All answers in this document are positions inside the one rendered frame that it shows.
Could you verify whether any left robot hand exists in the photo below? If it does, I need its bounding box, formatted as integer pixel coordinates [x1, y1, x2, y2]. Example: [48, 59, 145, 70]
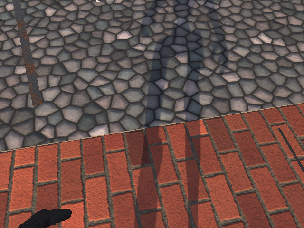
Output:
[17, 209, 72, 228]

